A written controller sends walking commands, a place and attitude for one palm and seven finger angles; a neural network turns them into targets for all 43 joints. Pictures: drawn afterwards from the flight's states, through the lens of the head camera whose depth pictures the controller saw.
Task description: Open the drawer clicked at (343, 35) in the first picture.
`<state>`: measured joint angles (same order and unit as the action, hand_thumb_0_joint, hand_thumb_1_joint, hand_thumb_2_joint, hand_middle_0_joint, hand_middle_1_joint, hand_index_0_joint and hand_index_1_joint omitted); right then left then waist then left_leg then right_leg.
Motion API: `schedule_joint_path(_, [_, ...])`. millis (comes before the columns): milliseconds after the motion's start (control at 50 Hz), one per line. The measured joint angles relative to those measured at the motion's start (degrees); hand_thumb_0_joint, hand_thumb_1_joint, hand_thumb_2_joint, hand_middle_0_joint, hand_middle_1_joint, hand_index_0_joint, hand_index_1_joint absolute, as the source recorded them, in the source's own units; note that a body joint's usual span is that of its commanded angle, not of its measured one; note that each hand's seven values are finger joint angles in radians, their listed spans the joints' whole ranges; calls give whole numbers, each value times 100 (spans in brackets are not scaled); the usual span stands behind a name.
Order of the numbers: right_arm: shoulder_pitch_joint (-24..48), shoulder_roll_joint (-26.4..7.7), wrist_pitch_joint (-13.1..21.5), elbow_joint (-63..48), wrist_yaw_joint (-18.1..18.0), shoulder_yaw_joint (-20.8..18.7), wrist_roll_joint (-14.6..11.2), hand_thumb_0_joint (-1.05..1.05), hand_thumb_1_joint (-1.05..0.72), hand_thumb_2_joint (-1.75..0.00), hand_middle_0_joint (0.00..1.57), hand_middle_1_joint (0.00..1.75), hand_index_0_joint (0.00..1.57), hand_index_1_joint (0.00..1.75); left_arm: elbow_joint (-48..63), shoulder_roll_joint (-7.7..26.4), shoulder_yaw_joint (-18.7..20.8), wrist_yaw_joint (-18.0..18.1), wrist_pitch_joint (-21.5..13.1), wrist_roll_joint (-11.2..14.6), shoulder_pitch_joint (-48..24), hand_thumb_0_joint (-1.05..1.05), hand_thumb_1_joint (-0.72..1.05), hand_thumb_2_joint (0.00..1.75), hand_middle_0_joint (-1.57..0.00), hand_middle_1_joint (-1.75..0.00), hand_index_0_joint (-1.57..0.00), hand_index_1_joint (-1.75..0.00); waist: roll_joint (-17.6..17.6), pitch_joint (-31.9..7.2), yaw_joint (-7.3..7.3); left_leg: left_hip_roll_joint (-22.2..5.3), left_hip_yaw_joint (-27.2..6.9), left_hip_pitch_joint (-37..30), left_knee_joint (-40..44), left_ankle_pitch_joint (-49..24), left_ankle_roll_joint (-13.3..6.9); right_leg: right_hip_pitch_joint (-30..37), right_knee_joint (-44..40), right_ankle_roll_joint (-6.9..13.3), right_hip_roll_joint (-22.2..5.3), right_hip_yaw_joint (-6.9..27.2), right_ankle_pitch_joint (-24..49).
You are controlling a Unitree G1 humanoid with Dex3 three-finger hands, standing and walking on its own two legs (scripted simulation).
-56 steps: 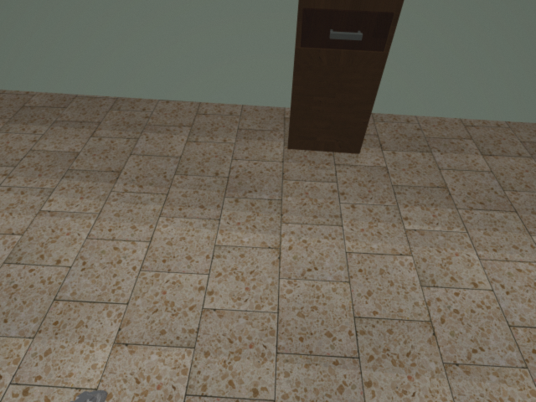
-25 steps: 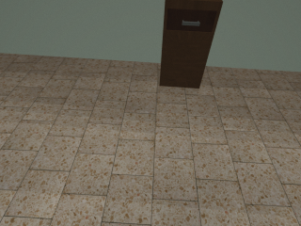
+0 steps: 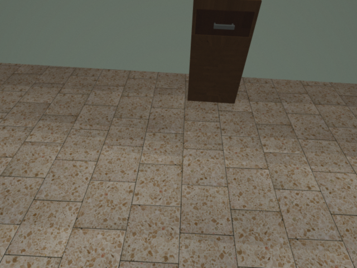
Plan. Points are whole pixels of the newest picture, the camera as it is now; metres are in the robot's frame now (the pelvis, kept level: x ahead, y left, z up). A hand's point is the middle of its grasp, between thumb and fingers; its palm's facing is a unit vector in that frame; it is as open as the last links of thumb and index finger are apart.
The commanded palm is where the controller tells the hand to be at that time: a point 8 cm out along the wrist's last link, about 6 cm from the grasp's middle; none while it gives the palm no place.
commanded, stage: look at it before walking up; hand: left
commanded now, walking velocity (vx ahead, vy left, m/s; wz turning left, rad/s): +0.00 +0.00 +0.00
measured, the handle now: (223, 25) +1.59 -0.22 -0.09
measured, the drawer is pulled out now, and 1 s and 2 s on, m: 0.00 0.00 0.00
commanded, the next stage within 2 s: walk to a spot facing it in 0.52 s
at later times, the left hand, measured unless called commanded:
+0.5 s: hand out of the picture +0.08 +0.25 -0.16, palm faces -0.02 -0.94 -0.33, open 7.4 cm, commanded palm none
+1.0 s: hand out of the picture +0.10 +0.17 -0.19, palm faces -0.12 -0.97 -0.22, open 7.4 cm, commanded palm none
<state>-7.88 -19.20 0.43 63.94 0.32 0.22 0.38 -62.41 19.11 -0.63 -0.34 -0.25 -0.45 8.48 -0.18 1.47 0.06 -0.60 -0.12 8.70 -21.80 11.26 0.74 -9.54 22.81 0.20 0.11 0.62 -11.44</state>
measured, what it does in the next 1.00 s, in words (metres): shifts its weight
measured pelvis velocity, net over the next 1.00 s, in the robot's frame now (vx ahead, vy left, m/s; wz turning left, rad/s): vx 0.07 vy -0.03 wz -0.16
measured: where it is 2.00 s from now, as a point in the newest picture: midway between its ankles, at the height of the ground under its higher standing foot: (200, 239)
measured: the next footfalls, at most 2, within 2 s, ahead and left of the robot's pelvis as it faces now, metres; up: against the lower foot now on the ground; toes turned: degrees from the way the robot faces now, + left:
left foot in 1.42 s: +0.42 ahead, +0.04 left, +0.00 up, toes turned -15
right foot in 1.98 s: +0.49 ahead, -0.28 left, +0.00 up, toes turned -45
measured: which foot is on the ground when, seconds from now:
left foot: down 0.00-0.98, up 1.00-1.00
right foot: down 0.00-1.00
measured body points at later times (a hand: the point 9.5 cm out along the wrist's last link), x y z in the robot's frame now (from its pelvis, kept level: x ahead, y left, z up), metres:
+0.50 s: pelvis +0.01 +0.00 +0.00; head +0.01 +0.00 +0.45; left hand +0.08 +0.30 -0.13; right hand +0.09 -0.29 -0.13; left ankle +0.01 +0.13 -0.74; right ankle +0.01 -0.12 -0.74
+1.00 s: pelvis +0.07 -0.03 -0.03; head +0.08 -0.04 +0.42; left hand +0.11 +0.22 -0.17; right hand +0.04 -0.28 -0.18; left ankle +0.01 +0.12 -0.73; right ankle +0.05 -0.11 -0.75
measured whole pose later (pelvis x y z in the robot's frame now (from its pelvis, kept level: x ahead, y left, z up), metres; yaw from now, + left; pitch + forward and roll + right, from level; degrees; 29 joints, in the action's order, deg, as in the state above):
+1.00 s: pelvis +0.07 -0.03 -0.03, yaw -9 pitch -1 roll +0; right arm -16.5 -13.8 0.6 60.5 0.0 -1.7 0.9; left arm -58.2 11.9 2.1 -2.6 -0.5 -1.2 18.7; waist 1.7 2.7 -0.9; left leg -6.8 7.1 11.6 -43.7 27.3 2.1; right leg -16.8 38.3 2.7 0.8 -4.9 -19.0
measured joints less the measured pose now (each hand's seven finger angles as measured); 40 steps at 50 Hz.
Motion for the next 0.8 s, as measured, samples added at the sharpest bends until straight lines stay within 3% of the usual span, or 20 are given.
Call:
schedule_joint_path(660, [168, -19, 10, -14, -15, 16, -9, 0, -91, -90, 21, 30, 20, 30, -22, 37, 10, 13, -15, -2, -64, 1, 90, 90, -20, -30, -20, -30, -2, 43, -41, 12, -11, -112, 135, 21, -3, 110, -119, -9, -14, -12, -35])
schedule_joint_path(800, [-105, 248, -75, -212, -24, -31, 59, 0, -91, -90, 20, 30, 20, 30, 151, -197, 96, -50, 171, -48, 413, 0, 91, 90, -20, -30, -20, -30, -13, -139, -137, -121, 279, 33, -446, 522, 8, -176, 492, 47, 130, 270, -441])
